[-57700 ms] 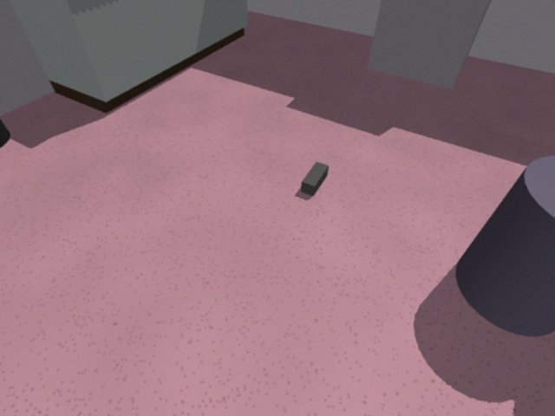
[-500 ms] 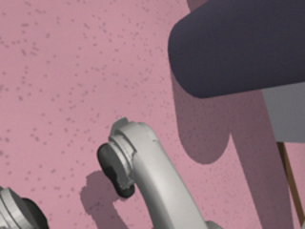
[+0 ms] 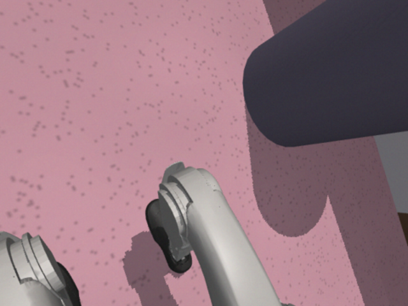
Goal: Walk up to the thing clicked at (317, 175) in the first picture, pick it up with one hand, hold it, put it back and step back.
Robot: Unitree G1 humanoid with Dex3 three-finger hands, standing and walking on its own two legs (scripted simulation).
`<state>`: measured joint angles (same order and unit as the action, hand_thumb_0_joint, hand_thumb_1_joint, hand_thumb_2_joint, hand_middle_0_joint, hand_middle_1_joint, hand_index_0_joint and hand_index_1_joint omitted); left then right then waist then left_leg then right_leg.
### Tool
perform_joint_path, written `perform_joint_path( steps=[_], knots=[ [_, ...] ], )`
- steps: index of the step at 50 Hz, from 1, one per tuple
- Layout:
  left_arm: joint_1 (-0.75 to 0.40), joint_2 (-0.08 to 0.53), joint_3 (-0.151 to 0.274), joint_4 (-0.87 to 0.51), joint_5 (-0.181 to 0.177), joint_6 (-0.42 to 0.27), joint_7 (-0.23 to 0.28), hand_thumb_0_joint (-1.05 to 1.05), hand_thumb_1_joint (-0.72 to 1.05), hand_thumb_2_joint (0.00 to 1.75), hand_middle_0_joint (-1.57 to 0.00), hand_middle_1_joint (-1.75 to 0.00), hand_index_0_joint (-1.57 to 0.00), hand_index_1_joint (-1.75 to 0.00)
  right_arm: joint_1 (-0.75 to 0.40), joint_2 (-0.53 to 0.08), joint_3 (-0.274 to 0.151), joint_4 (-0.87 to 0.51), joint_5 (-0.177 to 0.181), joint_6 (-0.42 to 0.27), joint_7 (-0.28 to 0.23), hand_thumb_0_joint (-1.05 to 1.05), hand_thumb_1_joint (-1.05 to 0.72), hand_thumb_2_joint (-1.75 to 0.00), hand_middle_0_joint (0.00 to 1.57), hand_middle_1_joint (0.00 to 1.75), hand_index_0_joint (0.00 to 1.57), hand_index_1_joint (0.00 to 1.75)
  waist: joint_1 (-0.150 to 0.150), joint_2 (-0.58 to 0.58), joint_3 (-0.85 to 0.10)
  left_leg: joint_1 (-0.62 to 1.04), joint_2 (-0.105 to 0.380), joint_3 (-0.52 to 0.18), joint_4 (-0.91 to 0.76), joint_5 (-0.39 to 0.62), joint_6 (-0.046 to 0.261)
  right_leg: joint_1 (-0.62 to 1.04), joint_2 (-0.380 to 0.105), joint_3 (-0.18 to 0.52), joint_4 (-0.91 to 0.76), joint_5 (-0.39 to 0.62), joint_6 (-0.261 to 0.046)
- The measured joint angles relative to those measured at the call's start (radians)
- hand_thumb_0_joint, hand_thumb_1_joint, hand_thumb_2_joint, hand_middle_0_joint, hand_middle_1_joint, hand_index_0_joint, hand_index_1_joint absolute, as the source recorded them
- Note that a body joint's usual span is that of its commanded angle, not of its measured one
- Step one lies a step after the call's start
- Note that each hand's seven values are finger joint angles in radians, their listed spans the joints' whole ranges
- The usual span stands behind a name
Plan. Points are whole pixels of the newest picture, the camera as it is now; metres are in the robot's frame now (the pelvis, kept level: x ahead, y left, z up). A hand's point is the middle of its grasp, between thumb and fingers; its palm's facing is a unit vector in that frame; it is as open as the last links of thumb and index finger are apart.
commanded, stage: withdraw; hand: left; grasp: from above
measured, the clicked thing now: out of the picture +0.49 +0.31 -0.30
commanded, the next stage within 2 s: home in 0.92 s
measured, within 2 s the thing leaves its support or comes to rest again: neither
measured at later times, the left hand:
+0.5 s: hand out of the picture +0.49 +0.31 -0.09, palm faces -0.51 -0.10 -0.86, open 13.5 cm
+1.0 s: hand out of the picture +0.44 +0.35 -0.15, palm faces -0.33 -0.08 -0.94, open 12.2 cm
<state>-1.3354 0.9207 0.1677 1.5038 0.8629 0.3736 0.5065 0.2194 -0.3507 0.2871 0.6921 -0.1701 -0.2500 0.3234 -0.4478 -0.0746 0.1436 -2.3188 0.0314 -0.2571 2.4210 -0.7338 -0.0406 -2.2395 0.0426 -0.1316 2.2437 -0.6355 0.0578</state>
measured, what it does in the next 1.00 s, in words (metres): stands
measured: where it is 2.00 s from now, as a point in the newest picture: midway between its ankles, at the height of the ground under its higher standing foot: (127, 280)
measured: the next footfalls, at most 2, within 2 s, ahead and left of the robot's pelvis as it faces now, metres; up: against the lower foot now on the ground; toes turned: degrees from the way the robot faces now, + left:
none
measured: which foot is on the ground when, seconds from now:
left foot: down 0.00-1.00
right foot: down 0.00-1.00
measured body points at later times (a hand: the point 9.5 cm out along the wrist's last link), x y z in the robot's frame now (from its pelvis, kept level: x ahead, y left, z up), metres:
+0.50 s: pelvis -0.03 +0.00 +0.01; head +0.22 +0.08 +0.38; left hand +0.52 +0.31 -0.04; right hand +0.04 -0.28 -0.07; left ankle +0.05 +0.14 -0.31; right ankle +0.12 -0.12 -0.31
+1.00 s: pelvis -0.01 +0.00 +0.00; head +0.21 +0.11 +0.38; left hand +0.45 +0.35 -0.09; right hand +0.11 -0.25 -0.10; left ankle +0.05 +0.14 -0.31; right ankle +0.12 -0.12 -0.30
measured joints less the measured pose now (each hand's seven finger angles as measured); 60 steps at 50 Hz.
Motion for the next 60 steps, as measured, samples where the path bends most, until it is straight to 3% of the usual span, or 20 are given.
perform_joint_path(
  steps=[3,8,12,15,22,25,29,32,35,37,39,41,44,47,50,53,56,60],
  knots=[
    [0.064,-0.066,-0.056,-0.072,0.033,0.009,-0.076,0.0,-0.54,1.03,-0.09,-1.03,-0.09,-1.03,0.017,0.007,-0.041,0.023,0.031,0.038,0.005,0.0,-0.95,-0.91,0.19,0.3,0.2,0.3,0.039,0.054,-0.077,-0.001,-0.001,0.012,-0.007,-0.008,-0.001,-0.006,-0.005,0.009,0.004,-0.013,-0.005],
    [0.117,-0.126,-0.156,-0.052,0.071,-0.008,-0.224,0.0,-0.54,1.02,-0.09,-1.02,-0.09,-1.02,0.0,0.01,-0.085,0.016,0.051,0.104,-0.008,0.0,-0.94,-0.91,0.19,0.3,0.2,0.3,0.082,0.121,-0.138,0.033,-0.004,0.041,-0.019,-0.007,0.009,0.023,-0.013,0.033,0.01,-0.025,0.0],
    [0.137,-0.166,-0.187,-0.117,0.085,-0.082,-0.368,0.0,-0.53,1.01,-0.09,-1.03,-0.09,-1.02,-0.015,0.017,-0.117,-0.025,0.066,0.143,-0.049,0.0,-0.94,-0.9,0.19,0.3,0.2,0.3,0.115,0.134,-0.126,0.06,-0.009,0.065,-0.046,0.027,0.016,0.048,-0.02,0.051,-0.004,-0.004,-0.004],
    [0.132,-0.177,-0.204,-0.162,0.145,-0.171,-0.442,0.0,-0.52,1.01,-0.09,-1.02,-0.09,-1.02,-0.031,0.014,-0.118,-0.059,0.072,0.175,-0.091,0.0,-0.93,-0.9,0.19,0.3,0.2,0.3,0.129,0.13,-0.11,0.072,-0.013,0.079,-0.072,0.058,0.019,0.06,-0.024,0.061,-0.021,0.018,-0.012],
    [0.124,-0.125,-0.202,-0.21,0.28,-0.369,-0.516,0.0,-0.49,1.01,-0.1,-1.01,-0.1,-1.01,-0.048,-0.002,-0.12,-0.103,0.071,0.245,-0.198,0.0,-0.92,-0.9,0.2,0.3,0.2,0.3,0.128,0.113,-0.094,0.066,-0.019,0.087,-0.097,0.1,0.024,0.057,-0.029,0.066,-0.042,0.051,-0.012],
    [0.126,-0.093,-0.21,-0.204,0.302,-0.423,-0.54,0.0,-0.45,1.03,-0.13,-1.01,-0.13,-1.01,-0.038,-0.008,-0.119,-0.111,0.07,0.266,-0.231,0.0,-0.91,-0.9,0.2,0.3,0.2,0.3,0.125,0.098,-0.097,0.053,-0.021,0.084,-0.097,0.109,0.024,0.048,-0.029,0.063,-0.043,0.059,-0.012],
    [0.164,-0.068,-0.23,-0.208,0.303,-0.492,-0.572,0.0,-0.38,1.04,-0.18,-1.0,-0.18,-1.0,-0.013,-0.013,-0.115,-0.115,0.065,0.285,-0.261,0.0,-0.91,-0.89,0.2,0.3,0.2,0.3,0.13,0.072,-0.097,0.036,-0.026,0.076,-0.09,0.114,0.023,0.036,-0.031,0.056,-0.04,0.063,-0.015],
    [0.217,-0.067,-0.243,-0.227,0.295,-0.559,-0.581,0.0,-0.33,1.02,-0.21,-0.98,-0.21,-0.98,0.002,-0.013,-0.11,-0.113,0.056,0.294,-0.275,0.0,-0.9,-0.89,0.2,0.3,0.2,0.3,0.138,0.049,-0.09,0.025,-0.031,0.07,-0.079,0.114,0.022,0.03,-0.034,0.051,-0.032,0.06,-0.019],
    [0.284,-0.076,-0.232,-0.27,0.302,-0.646,-0.549,0.0,-0.28,1.0,-0.25,-0.96,-0.25,-0.95,0.009,-0.008,-0.105,-0.106,0.047,0.291,-0.28,0.0,-0.9,-0.89,0.2,0.3,0.2,0.3,0.149,0.029,-0.078,0.013,-0.037,0.064,-0.062,0.112,0.021,0.025,-0.036,0.046,-0.019,0.055,-0.021],
    [0.354,-0.087,-0.19,-0.345,0.321,-0.694,-0.487,0.0,-0.24,0.99,-0.27,-0.94,-0.28,-0.93,0.01,-0.001,-0.113,-0.104,0.042,0.291,-0.277,0.0,-0.9,-0.89,0.2,0.3,0.2,0.3,0.159,0.024,-0.072,0.006,-0.042,0.062,-0.048,0.108,0.022,0.023,-0.04,0.044,-0.008,0.048,-0.021],
    [0.414,-0.108,-0.162,-0.404,0.338,-0.708,-0.389,0.0,-0.2,0.98,-0.28,-0.9,-0.29,-0.9,0.008,0.008,-0.13,-0.102,0.036,0.294,-0.265,0.0,-0.9,-0.89,0.2,0.3,0.2,0.3,0.171,0.023,-0.076,0.001,-0.046,0.066,-0.034,0.102,0.025,0.021,-0.043,0.049,0.008,0.038,-0.026],
    [0.441,-0.136,-0.147,-0.415,0.356,-0.694,-0.288,0.0,-0.17,0.98,-0.29,-0.87,-0.29,-0.86,-0.005,0.022,-0.15,-0.087,0.035,0.292,-0.252,0.0,-0.9,-0.89,0.2,0.3,0.2,0.3,0.182,0.023,-0.094,-0.006,-0.047,0.079,-0.026,0.097,0.03,0.012,-0.045,0.061,0.023,0.03,-0.026],
    [0.429,-0.173,-0.144,-0.348,0.371,-0.617,-0.167,0.0,-0.15,0.97,-0.29,-0.82,-0.29,-0.81,-0.04,0.054,-0.178,-0.06,0.044,0.281,-0.242,0.01,-0.9,-0.89,0.2,0.3,0.2,0.3,0.186,0.027,-0.146,-0.021,-0.044,0.104,-0.027,0.095,0.038,-0.012,-0.045,0.084,0.034,0.023,-0.018],
    [0.376,-0.196,-0.158,-0.233,0.36,-0.513,-0.108,0.0,-0.14,0.96,-0.28,-0.8,-0.28,-0.79,-0.079,0.082,-0.191,-0.04,0.048,0.258,-0.231,0.01,-0.9,-0.89,0.2,0.3,0.2,0.3,0.188,0.044,-0.193,-0.03,-0.04,0.121,-0.042,0.094,0.043,-0.028,-0.045,0.098,0.029,0.02,-0.02],
    [0.334,-0.219,-0.187,-0.175,0.314,-0.426,-0.127,0.0,-0.19,0.93,-0.26,-0.8,-0.26,-0.79,-0.108,0.104,-0.199,-0.023,0.058,0.237,-0.226,0.0,-0.9,-0.89,0.2,0.3,0.2,0.3,0.194,0.065,-0.225,-0.021,-0.036,0.136,-0.066,0.088,0.046,-0.027,-0.046,0.11,0.013,0.015,-0.021],
    [0.305,-0.239,-0.209,-0.168,0.277,-0.386,-0.19,0.0,-0.24,0.9,-0.24,-0.83,-0.25,-0.81,-0.119,0.117,-0.203,-0.009,0.069,0.231,-0.23,0.0,-0.9,-0.89,0.2,0.3,0.2,0.3,0.203,0.082,-0.239,0.01,-0.03,0.147,-0.092,0.075,0.047,-0.006,-0.045,0.119,-0.007,0.004,-0.014],
    [0.268,-0.237,-0.223,-0.157,0.259,-0.388,-0.27,0.0,-0.27,0.9,-0.24,-0.82,-0.24,-0.8,-0.112,0.121,-0.198,-0.005,0.076,0.239,-0.237,0.0,-0.9,-0.89,0.2,0.3,0.2,0.3,0.2,0.092,-0.248,0.041,-0.025,0.149,-0.112,0.058,0.043,0.018,-0.044,0.121,-0.023,-0.007,-0.003],
    [0.254,-0.222,-0.206,-0.213,0.255,-0.416,-0.362,0.0,-0.27,0.88,-0.24,-0.75,-0.23,-0.75,-0.074,0.108,-0.2,-0.026,0.084,0.267,-0.243,0.0,-0.9,-0.89,0.2,0.3,0.2,0.3,0.197,0.108,-0.245,0.066,-0.025,0.138,-0.131,0.045,0.034,0.044,-0.047,0.11,-0.043,-0.02,-0.001]
  ],
)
